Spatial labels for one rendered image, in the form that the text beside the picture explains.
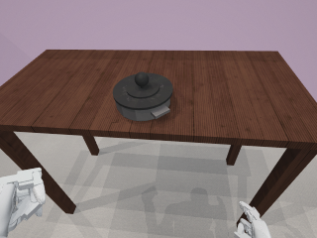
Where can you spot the robot left hand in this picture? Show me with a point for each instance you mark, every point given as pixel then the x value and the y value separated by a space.
pixel 28 189

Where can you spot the knob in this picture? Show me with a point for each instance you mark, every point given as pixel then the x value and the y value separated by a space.
pixel 141 78

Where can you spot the table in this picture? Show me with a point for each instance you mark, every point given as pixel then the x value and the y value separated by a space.
pixel 237 98

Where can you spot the lid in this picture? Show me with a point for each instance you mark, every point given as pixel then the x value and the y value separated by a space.
pixel 131 96

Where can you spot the pot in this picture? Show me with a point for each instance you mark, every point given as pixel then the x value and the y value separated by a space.
pixel 144 115

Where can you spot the robot right hand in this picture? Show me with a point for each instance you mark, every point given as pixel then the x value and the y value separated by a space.
pixel 256 229

